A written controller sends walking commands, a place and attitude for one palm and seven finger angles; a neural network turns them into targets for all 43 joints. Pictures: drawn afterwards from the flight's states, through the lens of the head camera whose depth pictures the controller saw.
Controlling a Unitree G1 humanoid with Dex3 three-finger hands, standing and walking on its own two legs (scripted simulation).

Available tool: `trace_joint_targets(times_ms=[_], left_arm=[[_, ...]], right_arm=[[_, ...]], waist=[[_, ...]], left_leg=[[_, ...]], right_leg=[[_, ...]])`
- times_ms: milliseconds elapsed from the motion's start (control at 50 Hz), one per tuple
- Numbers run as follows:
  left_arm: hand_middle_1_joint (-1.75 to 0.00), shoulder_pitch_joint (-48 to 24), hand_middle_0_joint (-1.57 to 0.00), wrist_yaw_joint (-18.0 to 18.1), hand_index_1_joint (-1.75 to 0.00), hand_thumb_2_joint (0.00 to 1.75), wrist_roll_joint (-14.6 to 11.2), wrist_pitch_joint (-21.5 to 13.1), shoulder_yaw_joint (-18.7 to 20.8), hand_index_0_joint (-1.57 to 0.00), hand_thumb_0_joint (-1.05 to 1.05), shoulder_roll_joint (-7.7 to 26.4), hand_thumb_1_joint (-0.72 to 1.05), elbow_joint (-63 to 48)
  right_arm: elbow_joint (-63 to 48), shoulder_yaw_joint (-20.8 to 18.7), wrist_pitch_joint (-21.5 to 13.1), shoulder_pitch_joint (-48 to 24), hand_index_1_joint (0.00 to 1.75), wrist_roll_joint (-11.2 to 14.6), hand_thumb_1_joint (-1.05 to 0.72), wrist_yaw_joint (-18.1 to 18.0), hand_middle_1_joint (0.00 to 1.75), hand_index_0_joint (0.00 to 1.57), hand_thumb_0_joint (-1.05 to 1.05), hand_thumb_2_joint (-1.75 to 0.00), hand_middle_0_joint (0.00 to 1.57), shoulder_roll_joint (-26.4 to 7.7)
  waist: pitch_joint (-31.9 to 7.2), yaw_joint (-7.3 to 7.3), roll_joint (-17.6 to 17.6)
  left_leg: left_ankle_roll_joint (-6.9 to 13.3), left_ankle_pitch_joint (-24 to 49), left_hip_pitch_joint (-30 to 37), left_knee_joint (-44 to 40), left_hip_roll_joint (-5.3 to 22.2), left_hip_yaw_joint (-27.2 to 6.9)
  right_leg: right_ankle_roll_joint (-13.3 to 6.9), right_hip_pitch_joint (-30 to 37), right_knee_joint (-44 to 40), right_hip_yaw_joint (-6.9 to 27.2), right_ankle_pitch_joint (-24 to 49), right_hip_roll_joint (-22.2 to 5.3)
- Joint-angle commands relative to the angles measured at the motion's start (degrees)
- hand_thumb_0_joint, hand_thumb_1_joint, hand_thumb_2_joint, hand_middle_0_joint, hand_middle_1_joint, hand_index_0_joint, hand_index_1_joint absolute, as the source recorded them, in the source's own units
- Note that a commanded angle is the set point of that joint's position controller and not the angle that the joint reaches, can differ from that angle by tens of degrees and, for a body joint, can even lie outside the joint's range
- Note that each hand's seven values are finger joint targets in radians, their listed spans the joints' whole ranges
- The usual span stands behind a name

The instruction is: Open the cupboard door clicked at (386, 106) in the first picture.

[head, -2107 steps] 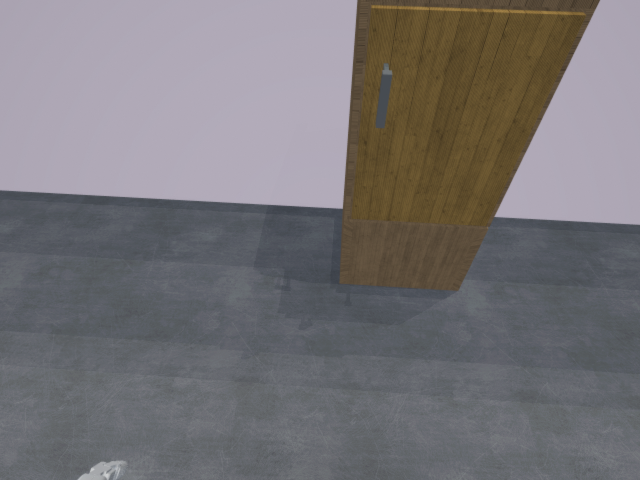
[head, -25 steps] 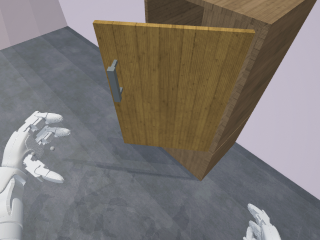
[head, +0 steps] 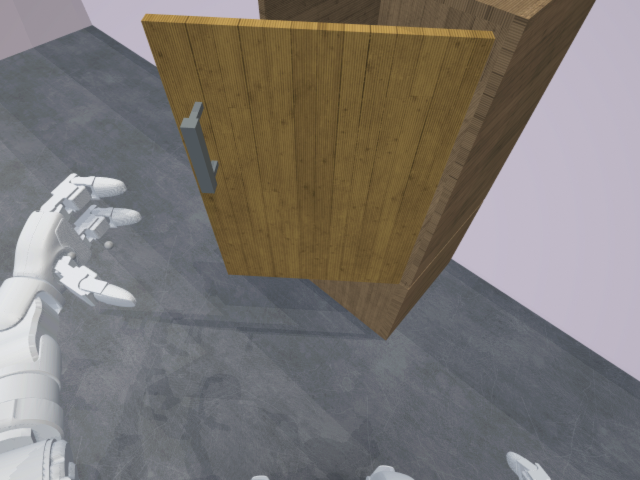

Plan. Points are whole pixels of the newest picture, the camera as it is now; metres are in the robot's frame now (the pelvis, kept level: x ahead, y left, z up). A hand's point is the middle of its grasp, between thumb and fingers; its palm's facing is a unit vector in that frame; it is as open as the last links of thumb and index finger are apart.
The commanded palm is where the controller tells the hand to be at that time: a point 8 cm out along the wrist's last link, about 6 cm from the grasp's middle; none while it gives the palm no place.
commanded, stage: move the hooked fingers beside the handle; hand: left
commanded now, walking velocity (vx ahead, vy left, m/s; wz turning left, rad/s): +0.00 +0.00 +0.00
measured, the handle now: (203, 149) +0.55 +0.19 +0.07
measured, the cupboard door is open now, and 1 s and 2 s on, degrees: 39 39 39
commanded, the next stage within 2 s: slide the fingers in behind the handle in 1.80 s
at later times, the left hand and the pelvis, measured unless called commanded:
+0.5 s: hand (138, 201) +0.44 +0.25 +0.08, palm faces -0.05 -1.00 +0.00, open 14.0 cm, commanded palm +0.42 +0.30 +0.08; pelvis +0.00 +0.01 -0.01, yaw -1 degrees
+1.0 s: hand (159, 166) +0.50 +0.24 +0.08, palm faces -0.04 -1.00 +0.00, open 14.0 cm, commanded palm +0.49 +0.29 +0.07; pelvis +0.01 +0.01 -0.02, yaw -2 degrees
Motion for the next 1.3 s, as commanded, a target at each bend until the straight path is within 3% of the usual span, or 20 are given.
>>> trace_joint_targets(times_ms=[0, 80, 120, 220, 300, 340, 400, 480, 520, 580, 640, 680, 720, 800, 860, 980, 1080, 1120, 1200, 1280], left_arm=[[-1.20, -22.29, -0.30, 1.11, -1.20, 0.30, -1.00, -4.26, 2.50, -0.30, 0.00, 16.15, -0.50, -8.55], [-1.20, -24.37, -0.30, 1.66, -1.20, 0.30, 0.23, -4.53, 5.34, -0.30, 0.00, 20.36, -0.50, -5.86], [-1.20, -26.33, -0.30, 1.77, -1.20, 0.30, 0.58, -5.06, 2.20, -0.30, 0.00, 17.00, -0.50, -5.86], [-1.20, -28.85, -0.30, 2.07, -1.20, 0.30, 1.05, -5.09, 1.97, -0.30, 0.00, 17.06, -0.50, -1.11], [-1.20, -34.81, -0.30, 2.43, -1.20, 0.30, 2.31, -5.72, 0.11, -0.30, 0.00, 16.62, -0.50, 0.80], [-1.20, -36.04, -0.30, 2.85, -1.20, 0.30, 2.08, -6.33, 2.42, -0.30, 0.00, 19.36, -0.50, 2.49], [-1.20, -38.86, -0.30, 2.91, -1.20, 0.30, 3.26, -6.97, 0.48, -0.30, 0.00, 17.94, -0.50, 3.68], [-1.20, -40.99, -0.30, 3.53, -1.20, 0.30, 3.59, -6.92, 3.21, -0.30, 0.00, 21.61, -0.50, 6.76], [-1.20, -43.27, -0.30, 3.67, -1.20, 0.30, 4.22, -6.73, 1.84, -0.30, 0.00, 20.90, -0.50, 8.27], [-1.20, -44.01, -0.30, 3.72, -1.20, 0.30, 5.06, -7.06, 4.05, -0.30, 0.00, 24.47, -0.50, 9.42], [-1.20, -47.46, -0.30, 3.72, -1.20, 0.30, 4.94, -7.52, 0.92, -0.30, 0.00, 20.85, -0.50, 8.90], [-1.20, -47.28, -0.30, 3.76, -1.20, 0.30, 5.07, -7.49, 3.12, -0.30, 0.00, 23.53, -0.50, 9.47], [-1.20, -47.01, -0.30, 3.86, -1.20, 0.30, 5.28, -7.02, 1.38, -0.30, 0.00, 21.00, -0.50, 10.42], [-1.20, -49.48, -0.30, 4.96, -1.20, 0.30, 6.07, -6.48, 1.65, -0.30, 0.00, 22.11, -0.50, 11.59], [-1.20, -50.72, -0.30, 5.96, -1.20, 0.30, 7.05, -6.83, 4.89, -0.30, 0.00, 26.90, -0.50, 12.21], [-1.20, -54.93, -0.30, 6.11, -1.20, 0.30, 8.49, -6.71, 4.18, -0.30, 0.00, 28.68, -0.50, 15.87], [-1.20, -51.90, -0.30, 5.06, -1.20, 0.30, 7.94, -6.55, 4.43, -0.30, 0.00, 27.71, -0.50, 15.05], [-1.20, -51.04, -0.30, 4.88, -1.20, 0.30, 7.60, -6.20, 4.99, -0.30, 0.00, 28.05, -0.50, 15.82], [-1.20, -52.03, -0.30, 4.96, -1.20, 0.30, 7.83, -6.33, 4.60, -0.30, 0.00, 28.05, -0.50, 13.10], [-1.20, -51.23, -0.30, 5.49, -1.20, 0.30, 6.86, -7.57, 4.07, -0.30, 0.00, 25.41, -0.50, 8.28]], right_arm=[[-5.95, -3.25, -1.37, 1.40, 0.30, -0.24, -0.90, -0.80, 0.30, 0.20, 0.00, -0.90, 0.20, -8.78], [-5.69, -3.22, -0.12, 2.45, 0.30, -0.48, -0.90, -0.66, 0.30, 0.20, 0.00, -0.90, 0.20, -9.04], [-5.96, -3.11, 0.19, 2.22, 0.30, -0.49, -0.90, -0.36, 0.30, 0.20, 0.00, -0.90, 0.20, -8.56], [-5.58, -3.19, 1.65, 3.62, 0.30, -0.62, -0.90, 0.02, 0.30, 0.20, 0.00, -0.90, 0.20, -8.98], [-5.13, -3.11, 2.69, 4.40, 0.30, -0.73, -0.90, 0.15, 0.30, 0.20, 0.00, -0.90, 0.20, -9.00], [-4.57, -3.27, 3.26, 5.29, 0.30, -0.90, -0.90, 0.12, 0.30, 0.20, 0.00, -0.90, 0.20, -9.49], [-4.22, -3.12, 4.07, 5.79, 0.30, -1.01, -0.90, 0.28, 0.30, 0.20, 0.00, -0.90, 0.20, -9.21], [-3.68, -3.14, 5.22, 7.19, 0.30, -1.32, -0.90, 0.46, 0.30, 0.20, 0.00, -0.90, 0.20, -9.85], [-3.53, -3.00, 5.70, 7.23, 0.30, -1.31, -0.90, 0.49, 0.30, 0.20, 0.00, -0.90, 0.20, -9.76], [-3.62, -2.90, 6.52, 8.26, 0.30, -1.57, -0.90, 0.55, 0.30, 0.20, 0.00, -0.90, 0.20, -10.06], [-3.42, -2.98, 7.04, 9.23, 0.30, -1.79, -0.90, 0.73, 0.30, 0.20, 0.00, -0.90, 0.20, -9.82], [-2.95, -3.24, 7.59, 10.06, 0.30, -1.85, -0.90, 0.73, 0.30, 0.20, 0.00, -0.90, 0.20, -10.35], [-2.90, -3.17, 8.02, 10.34, 0.30, -1.97, -0.90, 1.13, 0.30, 0.20, 0.00, -0.90, 0.20, -10.01], [-2.89, -3.05, 8.97, 11.29, 0.30, -2.12, -0.90, 1.29, 0.30, 0.20, 0.00, -0.90, 0.20, -10.20], [-2.85, -3.00, 9.59, 12.39, 0.30, -2.40, -0.90, 1.24, 0.30, 0.20, 0.00, -0.90, 0.20, -10.66], [-2.76, -2.46, 10.26, 13.09, 0.30, -2.47, -0.90, 1.10, 0.30, 0.20, 0.00, -0.90, 0.20, -10.88], [-3.69, -2.68, 10.65, 14.10, 0.30, -2.81, -0.90, 1.57, 0.30, 0.20, 0.00, -0.90, 0.20, -11.00], [-3.84, -2.71, 10.93, 14.13, 0.30, -2.76, -0.90, 1.71, 0.30, 0.20, 0.00, -0.90, 0.20, -10.93], [-4.05, -2.83, 11.65, 14.15, 0.30, -2.68, -0.90, 1.75, 0.30, 0.20, 0.00, -0.90, 0.20, -10.80], [-3.89, -3.36, 11.82, 14.12, 0.30, -2.74, -0.90, 2.16, 0.30, 0.20, 0.00, -0.90, 0.20, -10.26]], waist=[[-17.24, -0.82, 2.89], [-19.25, -0.33, 2.81], [-18.60, -0.90, 4.80], [-18.99, -1.66, 2.68], [-19.34, -2.72, 5.38], [-20.00, -2.61, 2.64], [-21.54, -3.05, 6.56], [-23.15, -3.33, 3.34], [-21.41, -4.25, 3.84], [-23.77, -3.91, 5.95], [-23.89, -5.32, 6.10], [-26.45, -4.95, 7.62], [-25.76, -5.10, 7.94], [-24.44, -5.80, 7.06], [-26.38, -5.66, 6.02], [-23.88, -7.62, 6.31], [-28.90, -6.50, 9.27], [-27.48, -6.63, 6.65], [-27.35, -6.76, 8.53], [-31.49, -6.34, 11.59]], left_leg=[[-0.24, 17.06, 4.66, -6.45, -1.16, -3.83], [-0.16, 18.90, 3.66, -5.96, -1.17, -3.66], [-0.32, 19.36, 4.87, -5.92, -1.02, -3.76], [-0.37, 20.67, 4.31, -5.11, -0.70, -3.93], [-0.43, 20.62, 4.93, -4.49, -0.61, -4.18], [-0.31, 21.30, 4.45, -3.78, -0.41, -4.43], [-0.77, 24.03, 6.36, -3.25, -0.25, -4.99], [-0.46, 23.88, 4.30, -2.45, -0.22, -5.02], [-0.25, 21.20, 2.60, -2.35, -0.30, -4.74], [-0.36, 22.94, 3.10, -1.65, -0.26, -4.87], [-0.44, 25.69, 4.89, -0.95, 0.10, -5.57], [-0.72, 27.41, 6.27, -0.46, 0.35, -5.63], [-0.88, 27.98, 6.48, -0.30, 0.42, -5.79], [-0.62, 26.66, 4.60, -0.34, 0.32, -5.74], [-0.41, 27.10, 3.59, 0.16, 0.38, -5.67], [0.05, 22.71, -0.03, 0.95, 0.28, -5.29], [-0.51, 28.23, 3.97, 1.80, 0.60, -5.60], [-0.18, 27.23, 1.41, 1.90, 0.54, -5.22], [-0.16, 27.46, 2.50, 1.92, 0.62, -5.17], [-0.97, 35.47, 9.68, 2.60, 1.27, -6.10]], right_leg=[[0.08, 11.91, -3.69, 4.40, 13.25, 1.65], [0.00, 13.84, -2.98, 4.84, 15.61, 1.70], [-0.05, 11.60, -2.93, 4.49, 15.03, 1.76], [0.08, 10.50, -2.29, 4.13, 16.05, 2.02], [-0.02, 7.79, -1.77, 4.08, 14.87, 2.01], [-0.15, 8.46, -1.39, 4.08, 15.54, 2.31], [-0.15, 6.17, -0.69, 3.95, 15.46, 2.28], [0.09, 7.54, -0.22, 4.13, 16.68, 2.49], [0.21, 6.43, -0.36, 4.22, 15.31, 2.45], [-0.01, 6.36, 0.39, 4.35, 16.08, 2.66], [-0.03, 4.04, 0.80, 3.75, 16.22, 2.96], [0.09, 3.68, 0.92, 3.99, 16.83, 2.99], [0.13, 2.59, 0.88, 3.63, 16.52, 3.05], [0.20, 2.48, 0.88, 3.64, 16.50, 3.19], [0.09, 4.14, 1.38, 3.97, 17.90, 3.38], [0.32, 2.77, 1.21, 4.46, 16.18, 3.36], [0.12, 1.98, 2.09, 4.06, 18.02, 3.59], [0.26, 3.72, 1.93, 4.19, 19.23, 3.66], [0.33, 2.33, 2.00, 4.06, 18.79, 3.77], [0.21, 0.84, 2.04, 3.62, 20.43, 4.11]])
